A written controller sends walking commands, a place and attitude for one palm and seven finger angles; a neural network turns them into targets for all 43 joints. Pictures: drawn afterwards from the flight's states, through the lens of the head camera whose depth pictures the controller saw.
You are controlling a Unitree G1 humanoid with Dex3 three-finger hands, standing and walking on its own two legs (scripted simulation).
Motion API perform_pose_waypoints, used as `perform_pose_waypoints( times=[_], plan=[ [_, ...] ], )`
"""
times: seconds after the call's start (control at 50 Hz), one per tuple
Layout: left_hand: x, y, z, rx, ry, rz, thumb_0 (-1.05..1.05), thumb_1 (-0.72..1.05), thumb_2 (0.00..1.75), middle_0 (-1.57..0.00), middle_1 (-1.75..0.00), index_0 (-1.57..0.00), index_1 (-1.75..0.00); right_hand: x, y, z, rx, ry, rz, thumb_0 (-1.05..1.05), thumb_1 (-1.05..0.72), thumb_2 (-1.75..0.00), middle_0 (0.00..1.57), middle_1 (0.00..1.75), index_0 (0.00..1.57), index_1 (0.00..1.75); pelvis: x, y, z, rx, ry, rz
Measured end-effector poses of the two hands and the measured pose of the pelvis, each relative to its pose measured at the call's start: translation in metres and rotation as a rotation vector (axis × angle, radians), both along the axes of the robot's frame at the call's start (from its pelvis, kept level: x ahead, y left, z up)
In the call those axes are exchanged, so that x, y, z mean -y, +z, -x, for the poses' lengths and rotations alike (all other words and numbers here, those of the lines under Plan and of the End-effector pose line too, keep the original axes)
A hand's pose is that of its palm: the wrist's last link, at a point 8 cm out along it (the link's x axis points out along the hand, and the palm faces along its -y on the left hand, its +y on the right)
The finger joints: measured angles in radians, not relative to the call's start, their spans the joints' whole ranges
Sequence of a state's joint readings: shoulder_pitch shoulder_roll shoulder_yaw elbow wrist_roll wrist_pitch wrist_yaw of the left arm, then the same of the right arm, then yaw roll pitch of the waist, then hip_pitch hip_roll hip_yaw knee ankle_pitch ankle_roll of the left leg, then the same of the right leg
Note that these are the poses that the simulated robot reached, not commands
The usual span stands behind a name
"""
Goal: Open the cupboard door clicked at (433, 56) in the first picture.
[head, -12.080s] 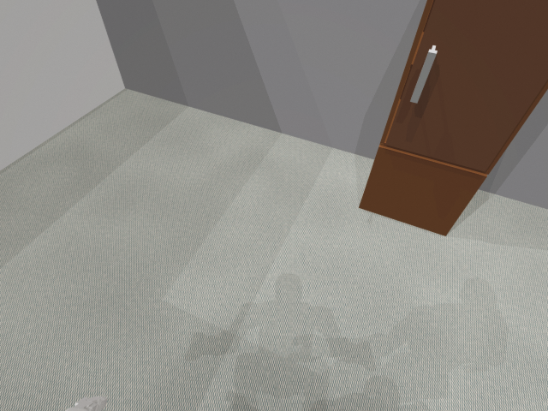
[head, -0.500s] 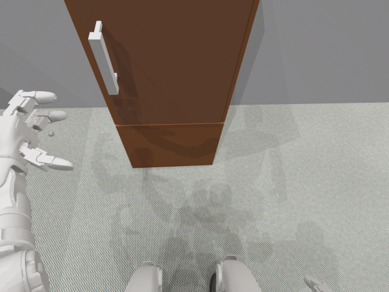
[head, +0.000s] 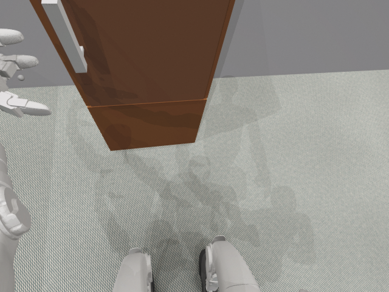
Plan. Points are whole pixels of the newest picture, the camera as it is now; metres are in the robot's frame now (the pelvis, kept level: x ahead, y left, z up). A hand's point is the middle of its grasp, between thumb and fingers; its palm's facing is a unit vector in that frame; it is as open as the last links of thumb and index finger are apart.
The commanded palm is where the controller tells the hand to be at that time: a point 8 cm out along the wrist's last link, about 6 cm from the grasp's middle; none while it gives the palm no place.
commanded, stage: move the hooked fingers beside the handle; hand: left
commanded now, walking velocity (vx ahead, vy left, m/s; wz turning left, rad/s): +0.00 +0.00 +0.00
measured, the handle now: (68, 31) +0.63 +0.22 +0.06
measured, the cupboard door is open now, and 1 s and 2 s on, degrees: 0 0 0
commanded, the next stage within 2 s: slide the fingers in behind the handle in 1.26 s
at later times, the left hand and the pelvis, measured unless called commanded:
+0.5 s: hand (31, 39) +0.58 +0.27 +0.08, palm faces +0.07 -1.00 -0.02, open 14.0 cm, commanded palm +0.57 +0.31 +0.07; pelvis +0.01 +0.01 -0.01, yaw -2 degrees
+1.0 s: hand (24, 45) +0.58 +0.29 +0.07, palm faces +0.06 -1.00 -0.01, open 14.0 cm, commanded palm +0.57 +0.30 +0.06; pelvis +0.02 +0.01 -0.01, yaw -2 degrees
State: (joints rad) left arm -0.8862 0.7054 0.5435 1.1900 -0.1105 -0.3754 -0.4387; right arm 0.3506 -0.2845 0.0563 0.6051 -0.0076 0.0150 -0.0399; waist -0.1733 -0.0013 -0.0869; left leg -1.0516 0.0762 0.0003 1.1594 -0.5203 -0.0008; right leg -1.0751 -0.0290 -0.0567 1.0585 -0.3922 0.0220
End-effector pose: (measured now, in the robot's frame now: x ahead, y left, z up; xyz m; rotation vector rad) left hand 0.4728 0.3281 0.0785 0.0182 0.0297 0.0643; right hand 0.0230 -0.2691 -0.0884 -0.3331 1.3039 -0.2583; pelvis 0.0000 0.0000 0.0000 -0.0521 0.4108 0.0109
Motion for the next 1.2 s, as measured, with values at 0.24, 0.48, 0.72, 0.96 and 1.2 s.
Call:
perform_pose_waypoints(
  times=[0.24, 0.48, 0.72, 0.96, 1.2],
  plan=[
    [0.003, 0.0, -0.045, -0.007, 0.001, -0.007, -0.01, -0.5, 0.31, -0.3, -1.2, -0.3, -1.2, -0.008, 0.002, 0.035, -0.125, -0.06, 0.008, 0.0, -0.9, -0.89, 0.2, 0.3, 0.21, 0.3, -0.005, -0.006, -0.002, -0.053, -0.007, 0.017],
    [0.003, 0.005, -0.082, -0.015, 0.004, 0.001, -0.01, -0.5, 0.31, -0.3, -1.2, -0.3, -1.2, -0.021, 0.004, 0.055, -0.209, -0.103, -0.001, 0.0, -0.9, -0.89, 0.2, 0.3, 0.21, 0.3, -0.008, -0.01, -0.006, -0.098, -0.01, 0.034],
    [-0.01, -0.008, -0.086, -0.025, 0.007, -0.004, -0.01, -0.5, 0.31, -0.3, -1.2, -0.3, -1.2, -0.033, 0.007, 0.059, -0.258, -0.13, -0.027, 0.0, -0.9, -0.89, 0.2, 0.3, 0.21, 0.3, -0.012, -0.01, -0.012, -0.119, -0.024, 0.041],
    [-0.014, -0.008, -0.082, -0.02, 0.001, 0.01, -0.01, -0.5, 0.31, -0.3, -1.2, -0.3, -1.2, -0.027, 0.011, 0.038, -0.225, -0.096, -0.001, 0.0, -0.9, -0.89, 0.2, 0.3, 0.21, 0.3, -0.013, -0.006, -0.017, -0.109, -0.005, 0.053],
    [-0.006, -0.009, -0.08, -0.026, 0.004, 0.01, -0.01, -0.5, 0.31, -0.3, -1.2, -0.3, -1.2, -0.026, 0.008, 0.03, -0.185, -0.088, -0.009, 0.0, -0.9, -0.89, 0.2, 0.3, 0.21, 0.3, -0.012, -0.006, -0.016, -0.097, -0.01, 0.049]
  ],
)
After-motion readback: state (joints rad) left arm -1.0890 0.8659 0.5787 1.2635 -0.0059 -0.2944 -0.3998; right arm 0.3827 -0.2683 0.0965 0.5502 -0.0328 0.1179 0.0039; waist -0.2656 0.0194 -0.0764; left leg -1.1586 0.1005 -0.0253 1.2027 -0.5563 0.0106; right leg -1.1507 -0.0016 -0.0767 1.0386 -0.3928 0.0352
